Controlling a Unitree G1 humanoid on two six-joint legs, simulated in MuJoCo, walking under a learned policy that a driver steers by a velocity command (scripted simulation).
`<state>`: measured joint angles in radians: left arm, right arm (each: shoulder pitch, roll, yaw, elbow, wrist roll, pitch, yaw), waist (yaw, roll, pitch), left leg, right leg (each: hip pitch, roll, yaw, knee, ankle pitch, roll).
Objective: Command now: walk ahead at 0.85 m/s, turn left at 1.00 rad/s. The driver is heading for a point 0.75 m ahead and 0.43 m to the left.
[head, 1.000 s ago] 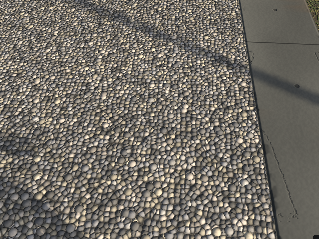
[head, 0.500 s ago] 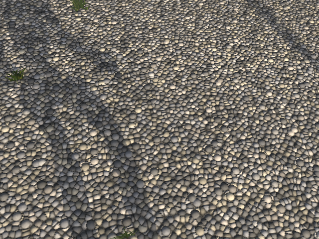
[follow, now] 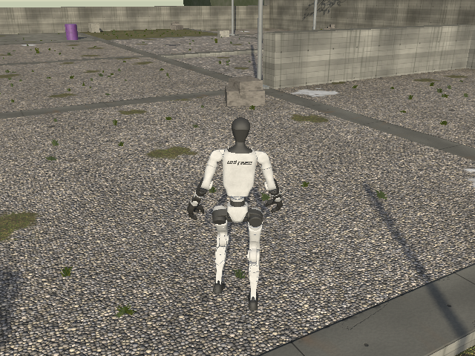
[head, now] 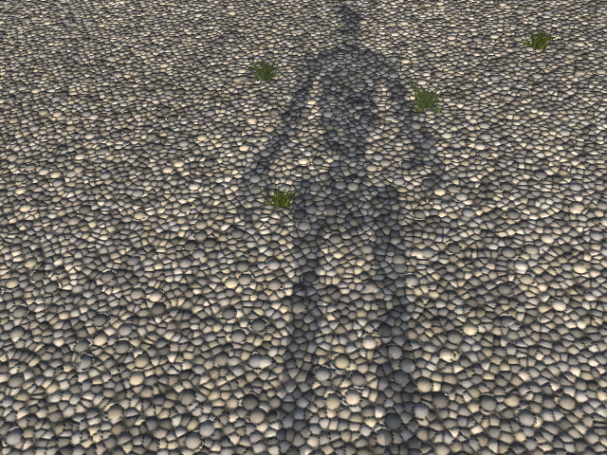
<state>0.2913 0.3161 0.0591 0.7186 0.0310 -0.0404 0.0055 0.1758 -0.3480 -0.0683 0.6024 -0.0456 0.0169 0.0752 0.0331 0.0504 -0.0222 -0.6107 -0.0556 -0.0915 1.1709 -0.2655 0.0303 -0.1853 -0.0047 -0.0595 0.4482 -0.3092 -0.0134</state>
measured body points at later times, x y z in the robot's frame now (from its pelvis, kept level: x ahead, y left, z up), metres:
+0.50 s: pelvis +0.36 +0.12 -0.02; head +0.40 +0.12 +0.43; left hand +0.34 +0.41 -0.11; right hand +0.56 -0.10 -0.15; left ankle +0.33 +0.13 -0.74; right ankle +0.41 -0.05 -0.64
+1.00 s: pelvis +0.75 +0.32 +0.00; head +0.78 +0.36 +0.45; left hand +0.50 +0.48 -0.12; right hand +1.10 +0.37 -0.07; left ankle +0.76 +0.49 -0.69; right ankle +0.80 +0.18 -0.74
